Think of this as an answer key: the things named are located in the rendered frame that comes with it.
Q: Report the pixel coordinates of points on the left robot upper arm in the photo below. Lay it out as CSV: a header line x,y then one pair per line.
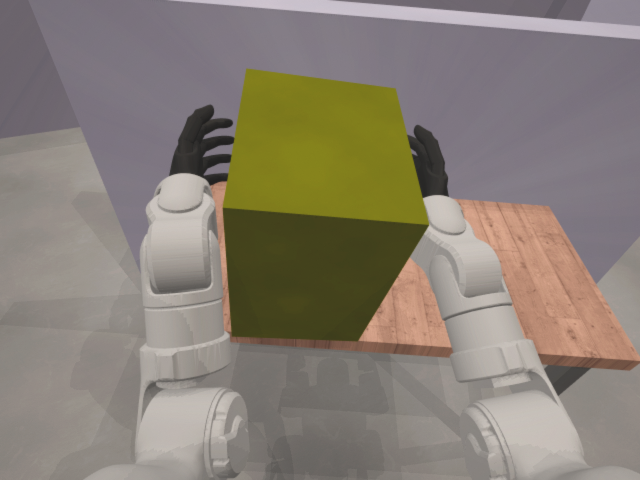
x,y
188,434

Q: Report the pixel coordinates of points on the table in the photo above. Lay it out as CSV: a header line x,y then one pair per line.
x,y
557,303

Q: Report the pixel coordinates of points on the carton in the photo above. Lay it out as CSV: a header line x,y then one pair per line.
x,y
322,207

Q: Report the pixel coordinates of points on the robot left forearm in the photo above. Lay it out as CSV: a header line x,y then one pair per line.
x,y
182,287

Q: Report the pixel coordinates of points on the robot right hand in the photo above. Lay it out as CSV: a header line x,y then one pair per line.
x,y
429,163

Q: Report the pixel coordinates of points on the right robot upper arm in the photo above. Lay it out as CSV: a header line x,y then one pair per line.
x,y
526,436

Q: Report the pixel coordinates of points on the robot right forearm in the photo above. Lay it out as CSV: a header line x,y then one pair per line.
x,y
465,275

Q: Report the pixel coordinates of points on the robot left hand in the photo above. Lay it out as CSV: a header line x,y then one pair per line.
x,y
188,156

